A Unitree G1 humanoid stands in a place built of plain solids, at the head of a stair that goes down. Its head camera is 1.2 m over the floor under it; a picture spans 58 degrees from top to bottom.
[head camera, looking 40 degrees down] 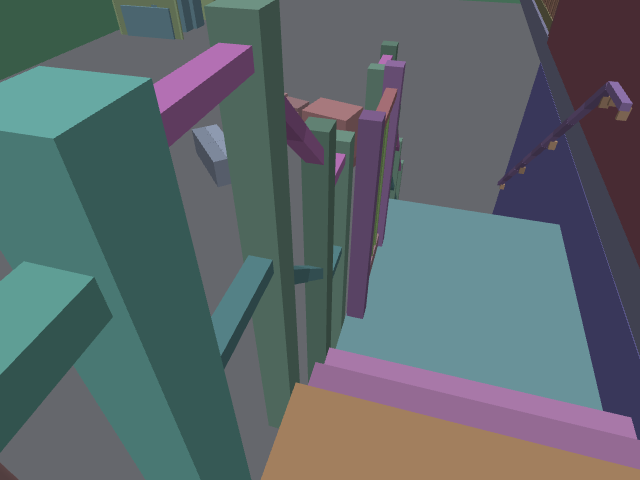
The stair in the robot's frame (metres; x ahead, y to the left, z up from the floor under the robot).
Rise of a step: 0.19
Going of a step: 0.21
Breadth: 1.20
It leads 16 degrees to the right of straight ahead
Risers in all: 3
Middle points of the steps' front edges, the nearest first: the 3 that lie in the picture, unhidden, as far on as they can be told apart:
0.58 -0.50 0.00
0.79 -0.56 -0.19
0.99 -0.62 -0.38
